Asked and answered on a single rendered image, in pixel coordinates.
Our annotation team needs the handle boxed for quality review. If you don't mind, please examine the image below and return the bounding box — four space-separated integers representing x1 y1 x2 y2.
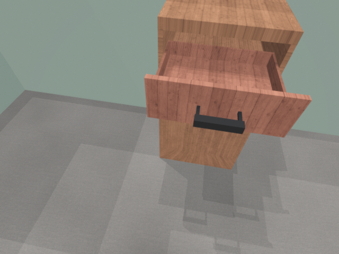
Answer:
193 105 245 134

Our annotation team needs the drawer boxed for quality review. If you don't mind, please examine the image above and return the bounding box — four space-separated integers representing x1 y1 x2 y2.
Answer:
144 40 312 138

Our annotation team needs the cabinet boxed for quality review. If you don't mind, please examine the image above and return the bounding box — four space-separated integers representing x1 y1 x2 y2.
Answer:
157 0 304 169

